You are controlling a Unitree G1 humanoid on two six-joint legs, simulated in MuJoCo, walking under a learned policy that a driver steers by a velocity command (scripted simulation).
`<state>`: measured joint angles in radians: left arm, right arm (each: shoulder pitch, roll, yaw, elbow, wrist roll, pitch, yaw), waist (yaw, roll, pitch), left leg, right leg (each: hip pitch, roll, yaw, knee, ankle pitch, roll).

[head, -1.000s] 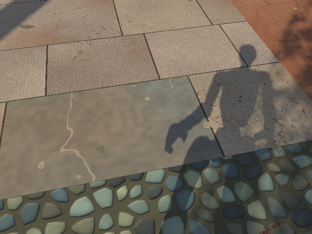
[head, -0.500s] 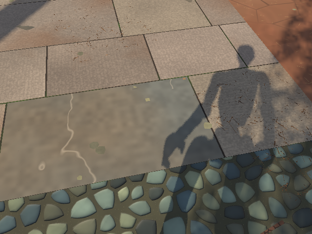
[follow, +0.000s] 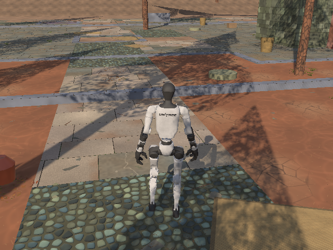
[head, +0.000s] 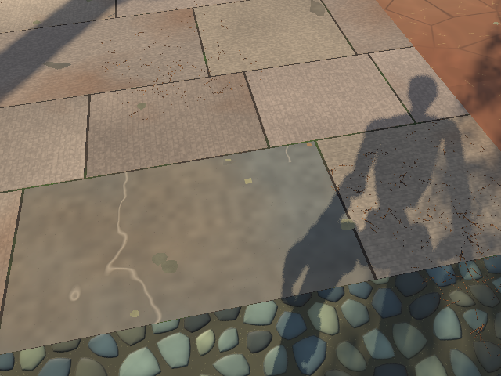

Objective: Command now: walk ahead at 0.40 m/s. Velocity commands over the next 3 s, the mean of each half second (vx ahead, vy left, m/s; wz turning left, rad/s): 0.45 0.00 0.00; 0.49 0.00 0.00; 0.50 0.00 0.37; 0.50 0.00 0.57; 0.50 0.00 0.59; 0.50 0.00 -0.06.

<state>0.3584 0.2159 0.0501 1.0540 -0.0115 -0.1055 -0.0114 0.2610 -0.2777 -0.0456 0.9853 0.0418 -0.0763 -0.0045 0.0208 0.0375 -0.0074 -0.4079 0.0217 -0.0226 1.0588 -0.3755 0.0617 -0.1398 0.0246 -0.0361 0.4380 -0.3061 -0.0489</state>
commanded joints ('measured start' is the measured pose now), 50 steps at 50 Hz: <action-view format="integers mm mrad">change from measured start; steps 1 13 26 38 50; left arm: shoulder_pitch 29 134 13 -422 -114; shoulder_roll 92 164 91 82 163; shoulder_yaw -2 12 15 -2 28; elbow -36 -8 -109 -264 -199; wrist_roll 6 -9 -10 -5 7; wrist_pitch -9 18 13 3 -5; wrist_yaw -6 34 31 -3 -13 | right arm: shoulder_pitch -118 -398 -92 152 41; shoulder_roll -84 -46 -49 -125 -123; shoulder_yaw -22 5 -13 -22 -13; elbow -93 -226 -87 -6 -70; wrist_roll -15 -11 -48 -27 8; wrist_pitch -37 -24 -48 -16 -48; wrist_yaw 15 51 51 1 6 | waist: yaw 10 24 11 -107 45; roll -112 -127 25 -3 -89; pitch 115 155 -3 98 -105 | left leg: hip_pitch -425 -201 193 372 -307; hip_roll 103 28 187 172 58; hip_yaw -34 46 -209 -53 -68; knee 33 -524 -929 -938 222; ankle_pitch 151 393 267 389 -11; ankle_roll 9 -6 180 140 6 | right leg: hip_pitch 217 195 -393 -527 250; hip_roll -277 -275 -185 -123 -340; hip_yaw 344 102 121 39 439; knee -306 -323 737 124 -174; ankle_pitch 89 420 52 427 165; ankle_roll -126 -109 -7 42 -198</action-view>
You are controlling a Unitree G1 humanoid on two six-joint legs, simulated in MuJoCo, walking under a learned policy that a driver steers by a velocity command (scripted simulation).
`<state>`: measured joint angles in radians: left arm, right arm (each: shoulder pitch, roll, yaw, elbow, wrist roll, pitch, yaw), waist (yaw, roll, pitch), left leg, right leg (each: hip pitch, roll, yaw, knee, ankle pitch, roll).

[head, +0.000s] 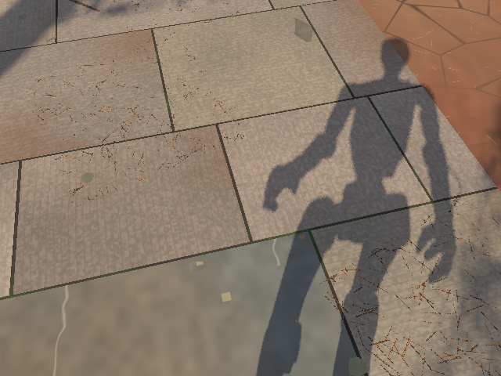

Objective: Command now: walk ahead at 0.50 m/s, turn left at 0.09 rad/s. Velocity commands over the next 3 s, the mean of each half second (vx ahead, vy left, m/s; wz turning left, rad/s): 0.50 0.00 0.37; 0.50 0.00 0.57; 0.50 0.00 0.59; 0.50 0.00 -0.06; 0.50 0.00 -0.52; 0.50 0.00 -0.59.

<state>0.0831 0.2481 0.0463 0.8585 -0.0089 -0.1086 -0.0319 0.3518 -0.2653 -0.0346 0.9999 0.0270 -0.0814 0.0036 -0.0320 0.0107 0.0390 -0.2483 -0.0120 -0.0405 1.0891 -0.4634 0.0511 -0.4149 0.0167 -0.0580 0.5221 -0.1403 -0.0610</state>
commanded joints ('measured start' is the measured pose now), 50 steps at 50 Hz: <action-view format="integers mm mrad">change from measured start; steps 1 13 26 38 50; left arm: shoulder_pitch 117 179 122 -96 266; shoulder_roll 103 150 153 84 219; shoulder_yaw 25 35 23 20 74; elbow -9 54 -66 -158 -126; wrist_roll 11 18 -30 17 6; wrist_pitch -5 -11 -41 -4 -24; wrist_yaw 6 46 26 38 19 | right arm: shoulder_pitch -67 -266 70 -36 131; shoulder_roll -125 -32 -219 -168 -122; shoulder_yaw -32 -25 -101 -84 -46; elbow -83 -179 -228 -276 -309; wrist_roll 10 -12 -17 -5 17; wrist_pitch -35 14 16 17 24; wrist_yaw -7 16 28 -19 -23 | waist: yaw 72 75 -100 -18 91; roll -39 -48 110 65 -260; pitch -94 31 -328 -41 -346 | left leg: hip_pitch -428 -408 637 -1 -521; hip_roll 120 123 331 89 -25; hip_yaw -47 6 -696 -195 -161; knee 134 -367 -795 -856 194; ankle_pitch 131 576 200 484 -122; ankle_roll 8 -27 344 178 -19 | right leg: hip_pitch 411 305 -415 -146 778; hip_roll -299 -230 -19 -59 -450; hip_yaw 372 -48 161 99 842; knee -293 -438 905 112 -201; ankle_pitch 66 210 -396 202 -340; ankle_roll -172 -106 50 125 -208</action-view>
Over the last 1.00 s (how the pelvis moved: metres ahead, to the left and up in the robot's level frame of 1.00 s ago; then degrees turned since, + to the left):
0.56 0.01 -0.01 0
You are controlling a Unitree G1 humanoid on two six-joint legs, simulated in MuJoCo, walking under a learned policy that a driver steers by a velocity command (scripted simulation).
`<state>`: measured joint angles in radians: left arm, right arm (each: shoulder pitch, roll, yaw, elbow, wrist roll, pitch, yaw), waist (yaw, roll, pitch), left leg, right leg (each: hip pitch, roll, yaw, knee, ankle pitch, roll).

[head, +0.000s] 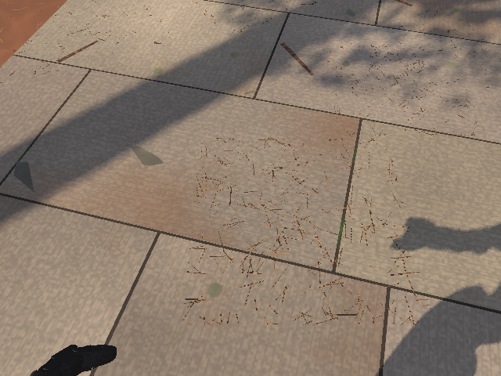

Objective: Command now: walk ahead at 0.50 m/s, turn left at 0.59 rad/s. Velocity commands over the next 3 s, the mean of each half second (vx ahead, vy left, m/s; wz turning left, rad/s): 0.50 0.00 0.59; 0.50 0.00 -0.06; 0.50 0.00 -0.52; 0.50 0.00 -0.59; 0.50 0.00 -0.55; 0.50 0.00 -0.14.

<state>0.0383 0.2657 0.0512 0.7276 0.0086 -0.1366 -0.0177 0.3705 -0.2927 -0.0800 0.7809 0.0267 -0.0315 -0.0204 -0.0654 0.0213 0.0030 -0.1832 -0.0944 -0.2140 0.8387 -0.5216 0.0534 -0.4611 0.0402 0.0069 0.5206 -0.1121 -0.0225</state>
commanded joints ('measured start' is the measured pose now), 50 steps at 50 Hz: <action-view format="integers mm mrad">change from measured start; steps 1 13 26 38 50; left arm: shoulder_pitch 265 184 255 120 110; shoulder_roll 136 164 144 98 139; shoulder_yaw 51 57 19 15 35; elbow -11 43 2 8 -83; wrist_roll -14 -6 -27 -26 -23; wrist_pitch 12 24 15 63 60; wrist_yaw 10 18 7 3 -56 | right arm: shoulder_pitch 0 -217 72 -103 -66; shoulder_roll -155 -37 -233 -111 -188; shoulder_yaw -17 0 -66 -12 -33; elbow -100 -199 -200 -108 -43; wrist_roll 12 -2 -6 -40 -22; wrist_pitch -21 0 -9 -69 -10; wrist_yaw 1 39 46 26 -13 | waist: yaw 154 106 -54 47 86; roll -162 -87 144 22 86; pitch -173 22 -390 16 -62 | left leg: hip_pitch -621 -522 586 33 328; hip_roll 94 215 447 260 331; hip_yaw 29 152 -594 167 324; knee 480 29 -527 -693 -313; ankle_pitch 33 479 137 630 1355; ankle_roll -28 -53 350 161 59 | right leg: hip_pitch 698 384 -310 -226 -36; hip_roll -426 -285 -55 -180 11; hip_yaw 612 -37 69 51 -113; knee -217 -371 870 341 72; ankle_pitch -366 182 -479 174 -42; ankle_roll -197 -152 30 53 -89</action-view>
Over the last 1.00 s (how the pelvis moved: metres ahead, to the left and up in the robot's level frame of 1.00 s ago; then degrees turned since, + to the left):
0.57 0.12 -0.01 31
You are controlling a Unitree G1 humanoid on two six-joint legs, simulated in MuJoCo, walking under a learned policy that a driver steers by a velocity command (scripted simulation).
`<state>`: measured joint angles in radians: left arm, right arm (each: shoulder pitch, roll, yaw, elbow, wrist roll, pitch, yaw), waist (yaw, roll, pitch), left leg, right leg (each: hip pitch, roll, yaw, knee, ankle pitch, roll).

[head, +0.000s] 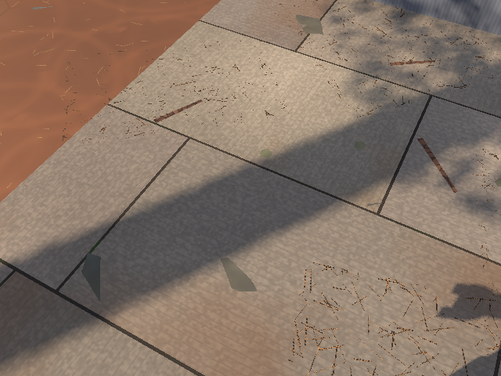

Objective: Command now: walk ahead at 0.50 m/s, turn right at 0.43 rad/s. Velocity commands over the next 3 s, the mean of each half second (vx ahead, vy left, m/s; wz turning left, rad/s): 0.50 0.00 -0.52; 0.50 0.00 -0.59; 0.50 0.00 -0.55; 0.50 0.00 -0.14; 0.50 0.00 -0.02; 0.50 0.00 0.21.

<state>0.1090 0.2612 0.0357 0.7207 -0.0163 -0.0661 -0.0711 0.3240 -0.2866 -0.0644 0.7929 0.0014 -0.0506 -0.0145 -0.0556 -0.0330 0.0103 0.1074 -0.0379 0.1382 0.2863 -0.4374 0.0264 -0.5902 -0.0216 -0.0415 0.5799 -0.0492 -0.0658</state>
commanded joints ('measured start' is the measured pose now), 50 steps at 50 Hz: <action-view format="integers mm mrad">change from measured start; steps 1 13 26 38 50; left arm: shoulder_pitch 187 134 329 75 228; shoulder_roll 194 196 69 85 199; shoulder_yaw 77 71 26 43 109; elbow -49 -94 -131 -162 -151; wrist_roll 1 2 -16 -5 -5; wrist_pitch -9 0 12 46 49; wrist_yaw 9 71 80 57 26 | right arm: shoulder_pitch -36 -155 89 -69 -34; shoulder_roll -191 -74 -270 -139 -224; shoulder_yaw -44 11 -69 -35 -57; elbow -61 -177 -125 -72 -14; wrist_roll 6 -22 -13 -12 33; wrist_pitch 12 -46 -68 -59 -5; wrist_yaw -27 7 23 9 -9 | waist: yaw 162 51 2 22 185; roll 116 -6 405 105 108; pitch -147 -26 -326 14 -134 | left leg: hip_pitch -69 -689 212 -181 -149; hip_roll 240 117 473 299 268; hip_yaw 5 -185 -944 -195 78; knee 451 605 46 -120 450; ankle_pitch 1229 232 -30 452 1085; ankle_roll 52 -104 217 158 34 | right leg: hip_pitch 329 300 -150 -171 457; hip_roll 92 -94 106 -90 98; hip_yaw -44 308 196 132 -63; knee -47 -348 609 406 -32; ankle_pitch -31 172 -565 -74 -67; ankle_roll -85 -228 38 91 -96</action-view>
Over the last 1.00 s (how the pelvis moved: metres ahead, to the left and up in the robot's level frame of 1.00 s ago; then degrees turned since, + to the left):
0.53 0.14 0.00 12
